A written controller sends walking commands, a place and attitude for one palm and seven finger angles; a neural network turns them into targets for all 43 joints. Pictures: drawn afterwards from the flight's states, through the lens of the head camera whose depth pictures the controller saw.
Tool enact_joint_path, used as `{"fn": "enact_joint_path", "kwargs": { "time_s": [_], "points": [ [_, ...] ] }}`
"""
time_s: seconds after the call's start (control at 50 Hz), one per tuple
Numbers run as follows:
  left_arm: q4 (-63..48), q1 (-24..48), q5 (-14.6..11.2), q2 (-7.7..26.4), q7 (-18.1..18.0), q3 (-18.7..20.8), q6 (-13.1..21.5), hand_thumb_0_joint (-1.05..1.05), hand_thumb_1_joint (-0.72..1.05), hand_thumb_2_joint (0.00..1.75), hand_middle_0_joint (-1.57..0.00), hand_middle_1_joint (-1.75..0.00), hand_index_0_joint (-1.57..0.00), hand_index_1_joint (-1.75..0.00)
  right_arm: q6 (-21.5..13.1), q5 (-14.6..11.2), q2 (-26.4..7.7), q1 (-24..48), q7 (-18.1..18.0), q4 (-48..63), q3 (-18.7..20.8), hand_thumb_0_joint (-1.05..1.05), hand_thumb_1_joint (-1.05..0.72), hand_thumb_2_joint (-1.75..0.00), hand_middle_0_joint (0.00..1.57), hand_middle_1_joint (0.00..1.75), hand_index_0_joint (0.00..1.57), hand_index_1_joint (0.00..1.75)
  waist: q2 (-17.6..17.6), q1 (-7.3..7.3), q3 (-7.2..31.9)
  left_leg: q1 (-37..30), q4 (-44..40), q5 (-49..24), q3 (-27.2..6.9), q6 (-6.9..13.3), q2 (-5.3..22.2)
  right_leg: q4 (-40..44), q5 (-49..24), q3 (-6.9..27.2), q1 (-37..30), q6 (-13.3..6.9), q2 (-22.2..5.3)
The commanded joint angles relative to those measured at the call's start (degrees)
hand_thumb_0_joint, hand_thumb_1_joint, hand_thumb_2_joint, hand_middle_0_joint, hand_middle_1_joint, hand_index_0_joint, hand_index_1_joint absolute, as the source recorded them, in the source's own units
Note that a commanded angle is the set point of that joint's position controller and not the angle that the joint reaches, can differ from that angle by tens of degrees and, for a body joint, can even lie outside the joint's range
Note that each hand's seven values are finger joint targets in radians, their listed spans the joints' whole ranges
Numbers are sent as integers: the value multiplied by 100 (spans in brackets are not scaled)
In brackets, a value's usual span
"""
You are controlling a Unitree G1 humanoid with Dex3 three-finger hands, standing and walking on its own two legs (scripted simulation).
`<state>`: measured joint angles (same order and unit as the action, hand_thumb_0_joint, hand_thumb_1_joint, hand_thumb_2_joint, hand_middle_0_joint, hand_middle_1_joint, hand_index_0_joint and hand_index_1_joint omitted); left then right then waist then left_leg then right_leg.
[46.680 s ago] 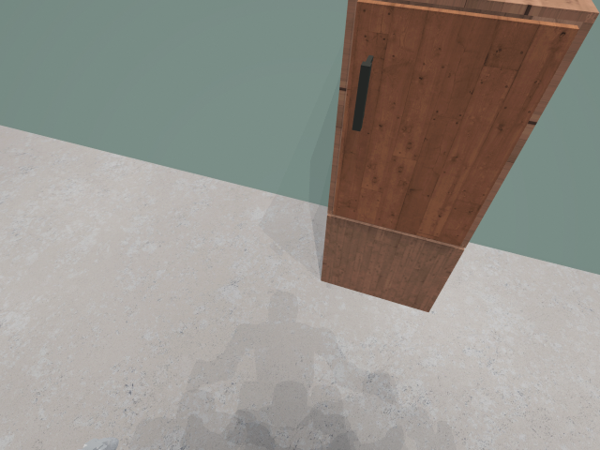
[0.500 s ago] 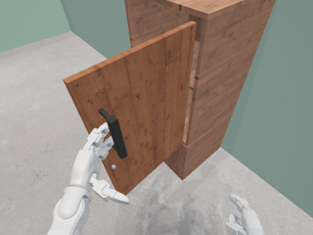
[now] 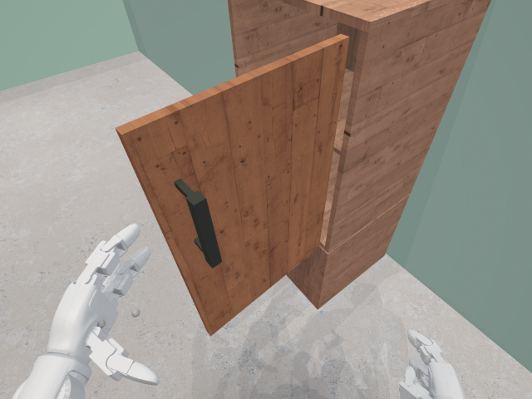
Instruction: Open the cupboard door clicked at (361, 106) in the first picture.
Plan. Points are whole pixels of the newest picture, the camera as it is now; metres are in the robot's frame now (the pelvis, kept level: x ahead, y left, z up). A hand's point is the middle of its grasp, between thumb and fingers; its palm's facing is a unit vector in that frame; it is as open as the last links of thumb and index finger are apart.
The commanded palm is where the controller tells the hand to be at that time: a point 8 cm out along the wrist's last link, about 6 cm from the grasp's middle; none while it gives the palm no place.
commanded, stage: draw the hand back to the body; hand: left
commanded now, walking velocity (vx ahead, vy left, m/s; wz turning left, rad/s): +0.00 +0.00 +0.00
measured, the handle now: (198, 225) +0.34 +0.13 +0.11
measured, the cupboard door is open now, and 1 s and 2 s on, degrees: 94 94 94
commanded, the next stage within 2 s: step back with the hand held close in 1.62 s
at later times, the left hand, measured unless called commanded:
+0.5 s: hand (101, 310) +0.19 +0.21 +0.13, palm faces -0.03 -1.00 -0.07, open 16.3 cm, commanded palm +0.17 +0.27 +0.14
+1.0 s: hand (50, 273) +0.22 +0.27 +0.16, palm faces +0.36 -0.85 -0.37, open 12.0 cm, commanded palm +0.17 +0.31 +0.18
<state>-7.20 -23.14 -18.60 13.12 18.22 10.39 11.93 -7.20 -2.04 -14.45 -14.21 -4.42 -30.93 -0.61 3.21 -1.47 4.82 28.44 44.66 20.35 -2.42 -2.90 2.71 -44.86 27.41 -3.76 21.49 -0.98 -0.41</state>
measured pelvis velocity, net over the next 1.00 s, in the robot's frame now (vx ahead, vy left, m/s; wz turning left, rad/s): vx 0.01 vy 0.03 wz -0.04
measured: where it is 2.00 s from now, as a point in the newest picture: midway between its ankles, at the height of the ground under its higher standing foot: outside the picture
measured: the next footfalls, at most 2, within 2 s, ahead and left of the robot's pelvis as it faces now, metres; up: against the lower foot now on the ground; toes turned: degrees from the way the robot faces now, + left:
none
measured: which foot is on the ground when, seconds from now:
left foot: down 0.00-1.00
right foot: down 0.00-1.00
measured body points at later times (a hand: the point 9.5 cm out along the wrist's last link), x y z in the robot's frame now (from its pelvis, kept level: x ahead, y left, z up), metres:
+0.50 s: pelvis -0.01 +0.02 +0.01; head -0.02 +0.01 +0.46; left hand +0.19 +0.26 +0.13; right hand +0.18 -0.19 -0.06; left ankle +0.03 +0.15 -0.71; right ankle -0.04 -0.10 -0.71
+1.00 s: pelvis +0.01 +0.03 +0.03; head +0.01 +0.01 +0.48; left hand +0.19 +0.31 +0.18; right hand +0.20 -0.19 -0.05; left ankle +0.03 +0.15 -0.71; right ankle -0.04 -0.10 -0.71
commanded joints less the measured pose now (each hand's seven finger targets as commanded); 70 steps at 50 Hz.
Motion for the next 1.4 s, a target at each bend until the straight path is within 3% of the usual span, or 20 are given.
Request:
{"fn": "enact_joint_path", "kwargs": {
  "time_s": [0.0, 0.1, 0.2, 0.3, 0.4, 0.42, 0.52, 0.54, 0.58, 0.66, 0.7, 0.84, 0.9, 0.96, 1.0, 1.14, 1.2, 1.22, 1.3, 1.38],
  "points": [
    [-1428, 968, -48, 549, 59, -32, 382, 0, -50, 30, -15, -30, -15, -30, -547, -28, -539, 574, -38, 968, 157, 0, -90, -90, 20, 30, 20, 30, -217, 177, 482, -792, -302, -994, 148, 402, -368, 888, -2109, 275, 403, 168, 94],
    [-1690, 884, 146, 863, -314, 263, 265, 0, -50, 30, -15, -30, -15, -30, -659, -23, -503, 611, -39, 961, 134, 0, -90, -90, 20, 30, 20, 30, -144, 12, 649, -890, -514, -839, 95, 389, -322, 829, -1609, 85, 359, 89, 150],
    [-1783, 532, 154, 847, -482, 400, -25, 0, -50, 30, -15, -30, -15, -30, -642, -44, -442, 706, -18, 988, 81, 0, -90, -90, 20, 30, 20, 30, -168, -90, 592, -903, -710, -752, 116, 362, -288, 917, -1473, -3, 164, 73, 181],
    [-2100, 573, 113, 721, -420, 224, -303, 0, -50, 30, -15, -30, -15, -30, -685, -53, -460, 741, -21, 1024, 20, 0, -90, -90, 20, 30, 20, 30, -63, -17, 400, -1018, -838, -707, 88, 364, -274, 1039, -1450, -64, 167, 88, 211],
    [-2171, 614, 0, 977, -317, 570, -440, 0, -50, 30, -15, -30, -15, -30, -759, -62, -499, 723, -80, 935, 16, 0, -90, -90, 20, 30, 20, 30, -216, -21, 307, -1096, -882, -696, 67, 374, -276, 1200, -1424, -47, 131, 98, 230],
    [-2281, 671, -26, 949, -273, 556, -443, 0, -50, 30, -15, -30, -15, -30, -783, -68, -498, 745, -93, 937, 17, 0, -90, -90, 20, 30, 20, 30, -58, -20, 379, -1165, -897, -741, 82, 369, -290, 1194, -1480, -47, 93, 100, 208],
    [-2255, 662, -139, 1100, -130, 795, -563, 0, -32, 37, -16, -30, -16, -30, -862, -91, -521, 770, -127, 862, 0, 0, -90, -90, 20, 30, 20, 30, -14, -59, 368, -1266, -998, -805, 48, 366, -302, 1312, -1537, -56, -62, 91, 212],
    [-2824, 1078, 782, 1739, -1114, 894, -452, 0, -29, 39, -16, -30, -16, -30, -792, 21, -406, 1001, -250, 846, -33, 0, -90, -90, 20, 30, 20, 30, 0, -231, 95, -1367, -1201, -690, 194, 376, -318, 1834, -1387, 249, -54, 47, 121],
    [-2339, 226, 1043, 972, -1793, 461, -583, 0, -22, 42, -16, -30, -16, -30, -689, 97, -322, 867, -287, 716, -88, 0, -90, -90, 20, 30, 20, 30, -158, -106, -337, -1522, -1364, -577, 205, 356, -273, 2024, -1121, 125, -46, 61, 69],
    [-2654, 330, 1412, 1158, -2332, 506, -527, 0, -8, 48, -16, -30, -16, -30, -556, 188, -377, 928, -283, 579, -46, 0, -90, -90, 20, 30, 20, 30, 143, -94, -81, -1982, -1694, -857, 272, 371, -239, 2212, -1362, 112, -518, 56, 25],
    [-2505, 316, 1483, 1332, -2468, 686, -509, 0, -1, 51, -17, -30, -17, -30, -508, 224, -400, 977, -284, 506, -26, 0, -90, -90, 20, 30, 20, 30, -163, -119, -138, -2084, -1830, -1003, 293, 391, -218, 2387, -1508, 113, -696, 65, 40],
    [-2624, 243, 1594, 1344, -2605, 841, -424, 0, 23, 62, -18, -30, -18, -30, -385, 258, -390, 1056, -217, 403, 31, 0, -90, -90, 20, 30, 20, 30, 104, -175, 8, -2523, -2141, -1747, 379, 381, -201, 2448, -2251, 90, -1241, 49, 39],
    [-2437, 108, 1572, 1431, -2608, 1028, -454, 0, 34, 66, -18, -30, -18, -30, -295, 265, -397, 1076, -187, 379, 56, 0, -90, -90, 20, 30, 20, 30, -237, -210, -94, -2508, -2185, -1936, 404, 385, -196, 2528, -2478, 66, -1388, 64, 52],
    [-2554, 255, 1570, 1449, -2593, 1114, -443, 0, 44, 70, -18, -30, -18, -30, -210, 258, -390, 1081, -159, 376, 89, 0, -90, -90, 20, 30, 20, 30, 20, -202, -19, -2664, -2204, -2177, 446, 386, -188, 2523, -2702, 90, -1438, 71, 48],
    [-2414, 170, 1556, 1526, -2600, 1250, -462, 0, 51, 74, -19, -30, -19, -30, -171, 267, -392, 1074, -150, 358, 103, 0, -90, -90, 20, 30, 20, 30, -167, -231, -31, -2645, -2203, -2262, 453, 388, -193, 2564, -2819, 84, -1521, 70, 57],
    [-2610, 268, 1526, 1669, -2594, 1508, -468, 0, 76, 84, -19, -30, -19, -30, -82, 254, -375, 1093, -118, 374, 153, 0, -90, -90, 20, 30, 20, 30, 98, -251, 129, -2796, -2157, -2713, 531, 398, -190, 2519, -3316, 109, -1628, 97, 42],
    [-2460, 296, 1511, 1759, -2600, 1649, -496, 0, 87, 88, -20, -30, -20, -30, -36, 249, -386, 1085, -116, 355, 165, 0, -90, -90, 20, 30, 20, 30, -84, -264, 64, -2762, -2153, -2770, 537, 400, -192, 2540, -3419, 96, -1665, 99, 52],
    [-2563, 370, 1503, 1753, -2594, 1655, -483, 0, 90, 90, -20, -30, -20, -30, -36, 243, -370, 1104, -119, 368, 180, 0, -90, -90, 20, 30, 20, 30, 48, -252, 85, -2819, -2128, -2798, 571, 408, -187, 2545, -3491, 127, -1617, 113, 39],
    [-2253, 261, 1490, 1575, -2560, 1497, -525, 0, 90, 90, -20, -30, -20, -30, 14, 245, -393, 1078, -98, 359, 188, 0, -90, -90, 20, 30, 20, 30, -204, -235, -85, -2738, -2185, -2706, 550, 413, -186, 2585, -3381, 94, -1582, 123, 60],
    [-2474, 395, 1510, 1688, -2568, 1572, -480, 0, 90, 90, -20, -30, -20, -30, 6, 251, -386, 1107, -103, 375, 206, 0, -90, -90, 20, 30, 20, 30, -38, -248, 73, -2830, -2200, -2631, 558, 418, -204, 2595, -3308, 119, -1587, 125, 62]
  ]
}}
